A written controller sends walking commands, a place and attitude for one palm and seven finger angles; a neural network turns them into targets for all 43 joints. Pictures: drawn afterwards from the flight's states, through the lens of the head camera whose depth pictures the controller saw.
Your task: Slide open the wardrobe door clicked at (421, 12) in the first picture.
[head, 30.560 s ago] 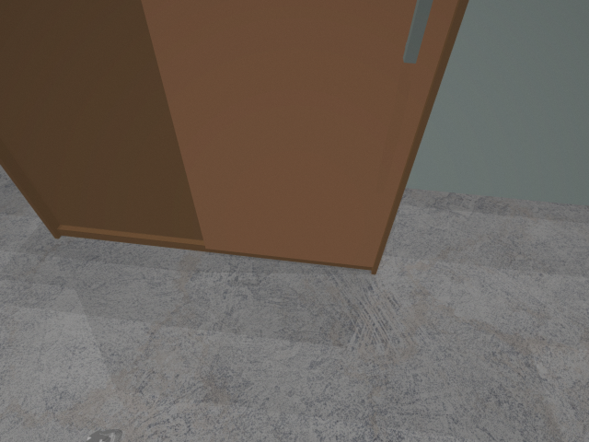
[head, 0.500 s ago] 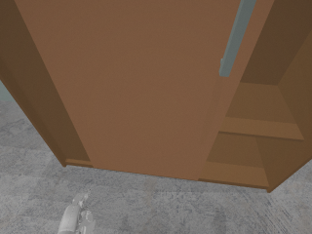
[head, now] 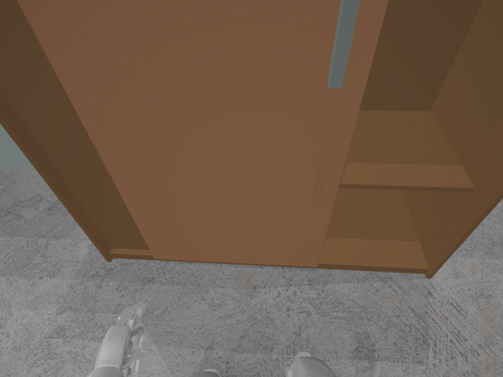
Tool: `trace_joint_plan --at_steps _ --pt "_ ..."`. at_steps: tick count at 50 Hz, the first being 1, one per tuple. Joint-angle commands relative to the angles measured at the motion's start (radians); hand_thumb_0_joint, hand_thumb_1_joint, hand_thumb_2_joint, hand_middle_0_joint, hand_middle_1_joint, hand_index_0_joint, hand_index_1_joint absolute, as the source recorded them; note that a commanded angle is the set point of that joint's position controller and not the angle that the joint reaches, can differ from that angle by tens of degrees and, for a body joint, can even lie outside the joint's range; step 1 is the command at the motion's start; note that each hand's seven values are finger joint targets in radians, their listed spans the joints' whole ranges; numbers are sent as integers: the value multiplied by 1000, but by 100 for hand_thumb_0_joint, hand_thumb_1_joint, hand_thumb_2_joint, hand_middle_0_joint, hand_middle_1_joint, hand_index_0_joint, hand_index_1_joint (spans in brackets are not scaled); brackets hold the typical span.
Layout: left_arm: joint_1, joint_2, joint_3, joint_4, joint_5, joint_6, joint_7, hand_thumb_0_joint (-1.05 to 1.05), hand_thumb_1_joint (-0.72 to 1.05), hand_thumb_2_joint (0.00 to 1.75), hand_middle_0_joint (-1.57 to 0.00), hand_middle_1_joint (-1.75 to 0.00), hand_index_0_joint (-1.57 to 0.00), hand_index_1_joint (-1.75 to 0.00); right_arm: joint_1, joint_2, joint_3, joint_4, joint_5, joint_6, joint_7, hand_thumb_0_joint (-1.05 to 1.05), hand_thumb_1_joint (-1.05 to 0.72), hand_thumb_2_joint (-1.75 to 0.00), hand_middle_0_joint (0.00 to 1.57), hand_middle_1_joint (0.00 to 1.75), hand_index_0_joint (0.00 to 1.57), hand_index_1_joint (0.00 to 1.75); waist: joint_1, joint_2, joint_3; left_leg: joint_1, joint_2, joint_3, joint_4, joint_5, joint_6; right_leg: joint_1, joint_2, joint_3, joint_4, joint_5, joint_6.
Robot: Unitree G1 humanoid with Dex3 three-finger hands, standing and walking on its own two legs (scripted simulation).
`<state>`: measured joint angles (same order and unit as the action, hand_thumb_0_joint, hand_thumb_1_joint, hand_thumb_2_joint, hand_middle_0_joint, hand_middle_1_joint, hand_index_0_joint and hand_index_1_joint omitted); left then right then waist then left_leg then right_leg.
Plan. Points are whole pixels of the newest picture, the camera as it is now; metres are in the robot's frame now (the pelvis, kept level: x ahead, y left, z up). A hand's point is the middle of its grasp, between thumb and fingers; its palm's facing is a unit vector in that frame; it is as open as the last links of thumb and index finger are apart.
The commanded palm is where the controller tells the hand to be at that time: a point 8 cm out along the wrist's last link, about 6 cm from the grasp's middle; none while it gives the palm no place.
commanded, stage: stop stepping back and stand still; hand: right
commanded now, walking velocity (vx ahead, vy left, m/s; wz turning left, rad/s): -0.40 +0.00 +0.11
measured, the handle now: (343, 21) +0.64 -0.15 +0.27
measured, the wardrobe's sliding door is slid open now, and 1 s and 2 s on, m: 0.46 0.46 0.46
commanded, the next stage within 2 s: let the arm hang, fingers relaxed in 1.22 s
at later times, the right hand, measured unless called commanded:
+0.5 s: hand out of the picture +0.12 -0.28 +0.20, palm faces +0.46 +0.81 -0.37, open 7.4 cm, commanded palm +0.06 -0.31 +0.20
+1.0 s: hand out of the picture +0.15 -0.27 +0.18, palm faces +0.39 +0.82 -0.42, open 7.4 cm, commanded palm +0.09 -0.31 +0.20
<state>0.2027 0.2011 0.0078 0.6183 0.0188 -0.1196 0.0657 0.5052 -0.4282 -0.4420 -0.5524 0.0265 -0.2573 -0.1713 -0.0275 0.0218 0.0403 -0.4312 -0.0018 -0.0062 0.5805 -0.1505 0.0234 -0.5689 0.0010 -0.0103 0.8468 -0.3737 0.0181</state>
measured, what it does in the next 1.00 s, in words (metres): steps on the spot: right foot, then left foot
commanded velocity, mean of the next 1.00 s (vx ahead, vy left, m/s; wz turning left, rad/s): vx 0.10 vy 0.04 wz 0.00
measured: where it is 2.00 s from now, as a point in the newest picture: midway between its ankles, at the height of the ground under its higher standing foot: outside the picture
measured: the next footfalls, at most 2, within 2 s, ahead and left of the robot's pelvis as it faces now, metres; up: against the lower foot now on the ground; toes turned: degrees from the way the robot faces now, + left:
right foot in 0.10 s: +0.10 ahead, -0.12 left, +0.00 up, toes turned -1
left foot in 0.36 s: -0.06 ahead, +0.07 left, +0.00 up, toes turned +7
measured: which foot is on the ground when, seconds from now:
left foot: down 0.00-0.08, up 0.10-0.34, down 0.36-1.00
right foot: up 0.00-0.08, down 0.10-0.34, up 0.36-0.50, down 0.52-1.00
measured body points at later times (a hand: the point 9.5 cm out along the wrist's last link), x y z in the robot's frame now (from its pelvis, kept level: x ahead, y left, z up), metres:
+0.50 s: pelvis -0.09 -0.02 +0.02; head -0.11 -0.03 +0.47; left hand +0.05 +0.23 -0.07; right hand +0.09 -0.32 +0.22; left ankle -0.12 +0.09 -0.72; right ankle -0.04 -0.13 -0.70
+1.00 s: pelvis -0.07 -0.02 +0.02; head -0.07 -0.02 +0.47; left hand +0.07 +0.23 -0.07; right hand +0.13 -0.31 +0.20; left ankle -0.10 +0.07 -0.72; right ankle -0.05 -0.13 -0.72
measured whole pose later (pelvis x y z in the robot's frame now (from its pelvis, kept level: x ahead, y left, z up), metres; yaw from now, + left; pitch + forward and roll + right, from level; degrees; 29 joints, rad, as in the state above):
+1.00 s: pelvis -0.07 -0.02 +0.02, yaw +4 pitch +0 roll +0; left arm 0.23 0.21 -0.01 0.66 -0.01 -0.09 0.07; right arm 0.51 -0.38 -0.39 -0.42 0.04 -0.18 -0.16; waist 0.00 0.00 -0.02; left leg -0.20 -0.03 0.05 0.53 -0.32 0.04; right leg -0.26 -0.03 -0.06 0.56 -0.29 -0.01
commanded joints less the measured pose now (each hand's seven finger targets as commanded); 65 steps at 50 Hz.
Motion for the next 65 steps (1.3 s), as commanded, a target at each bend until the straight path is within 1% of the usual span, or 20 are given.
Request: trace_joint_plan --at_steps 1,3,5,8,14,15,17,18,19,24,27,28,30,34,37,38,41,44,47,65 --pt "-60 79 7 -124 10 -34 13 0 90 90 -20 -30 -20 -30 -144 -134 -65 -143 -2 -18 -22 0 -90 -90 20 30 20 30 16 167 -84 -147 228 -195 -323 -278 81 221 -35 13 63 -148 0" --pt "-53 134 19 -102 -10 -37 33 0 90 90 -20 -30 -20 -30 -206 -138 -53 -113 3 -9 -18 0 -90 -90 20 30 20 30 36 29 -37 -124 130 -111 -133 -278 13 231 -37 29 -350 -93 -21" --pt "-64 163 35 -153 -7 -60 50 0 90 90 -20 -30 -20 -30 -238 -139 -89 -161 0 -28 -24 0 -90 -90 20 30 20 30 29 -407 -95 13 -78 4 525 -350 -61 -33 -387 433 -689 -338 -188" --pt "-75 146 61 -141 -17 -90 5 0 90 90 -20 -30 -20 -30 -154 -138 -82 -210 19 -24 11 0 -90 -90 20 30 20 30 34 -229 -125 -79 -69 -68 758 -324 -58 70 -315 374 -627 -341 -181" --pt "-97 112 23 -140 0 -77 -14 0 90 90 -20 -30 -20 -30 -65 -121 -45 -256 22 41 -25 0 -90 -90 20 30 20 30 23 -356 -133 350 -113 145 -18 -400 15 84 -165 135 -694 -338 -8" --pt "-90 106 25 -137 0 -60 -13 0 90 90 -20 -30 -20 -30 -59 -144 -60 -225 17 50 -27 0 -90 -90 20 30 20 30 23 -239 -128 387 -57 75 -206 -368 57 74 -96 58 -544 -280 20" --pt "-94 106 26 -130 6 -26 -10 0 90 90 -20 -30 -20 -30 -86 -191 -104 -187 20 56 -27 0 -90 -90 20 30 20 30 17 115 -43 108 347 -467 -491 -391 216 43 -5 11 44 -39 18" --pt "-105 109 17 -96 16 -18 -5 0 90 90 -20 -30 -20 -30 -172 -258 -161 -218 27 26 -27 0 -90 -90 20 30 20 30 35 54 -79 64 337 -380 -435 -249 223 68 -36 1 151 36 27" --pt "-78 87 12 -79 0 -31 -1 0 90 90 -20 -30 -20 -30 -151 -162 -92 -71 24 30 -21 0 -90 -90 20 30 20 30 46 108 -127 121 286 -288 -386 -381 160 90 -42 21 89 20 15" --pt "-85 125 24 -97 -24 -38 26 0 90 90 -20 -30 -20 -30 -85 -129 -48 -14 20 46 -22 0 -90 -90 20 30 20 30 42 51 -69 94 158 -125 -232 -288 82 325 -39 -60 -316 30 -36" --pt "-106 173 36 -151 -32 -43 41 0 90 90 -20 -30 -20 -30 -118 -145 -60 -104 31 33 -19 0 -90 -90 20 30 20 30 35 -158 -78 34 6 8 26 -209 -4 395 -248 254 -506 -9 -124" --pt "-97 150 22 -124 -28 -41 38 0 90 90 -20 -30 -20 -30 -112 -168 -71 -140 29 19 -13 0 -90 -90 20 30 20 30 41 -248 -101 23 -23 43 104 -328 -20 372 -285 341 -624 -238 -131" --pt "-100 136 18 -123 -5 -47 35 0 90 90 -20 -30 -20 -30 -126 -162 -66 -168 12 26 -15 0 -90 -90 20 30 20 30 44 -280 -14 37 -14 28 222 -341 -10 250 -311 371 -722 -332 -158" --pt "-86 141 24 -123 -12 -60 20 0 90 90 -20 -30 -20 -30 -74 -139 -57 -143 2 40 -24 0 -90 -90 20 30 20 30 25 -204 -70 293 -10 79 -126 -215 4 183 -188 83 -543 -172 -80" --pt "-84 127 33 -122 -4 -46 7 0 90 90 -20 -30 -20 -30 -63 -173 -94 -88 4 44 -23 0 -90 -90 20 30 20 30 29 101 -54 197 235 -356 -354 -417 133 95 -37 -36 -138 -76 -25" --pt "-73 116 32 -105 -11 -45 3 0 90 90 -20 -30 -20 -30 -70 -149 -75 -83 16 41 -22 0 -90 -90 20 30 20 30 31 134 -43 176 287 -403 -377 -357 169 101 -33 -31 -37 -27 -16" --pt "-69 110 18 -105 -22 -47 4 0 90 90 -20 -30 -20 -30 -75 -146 -79 -85 21 17 -23 0 -90 -90 20 30 20 30 37 42 -82 259 254 -220 -231 126 146 163 -56 -9 -169 22 -20" --pt "-80 128 26 -106 -24 -42 15 0 90 90 -20 -30 -20 -30 -43 -137 -75 -50 20 14 -14 0 -90 -90 20 30 20 30 30 -24 -150 241 119 -73 -118 163 21 360 -102 29 -368 359 -47" --pt "-109 131 19 -130 -29 -34 17 0 90 90 -20 -30 -20 -30 -36 -144 -76 -62 20 21 0 0 -90 -90 20 30 20 30 21 -111 -109 209 60 -47 -131 110 -14 342 -146 78 -382 417 -69" --pt "-96 128 18 -162 -30 -11 23 0 90 90 -20 -30 -20 -30 -30 -128 -51 -79 25 36 -3 0 -90 -90 20 30 20 30 23 -84 -157 262 66 -65 -177 150 -8 353 -118 39 -407 367 -45"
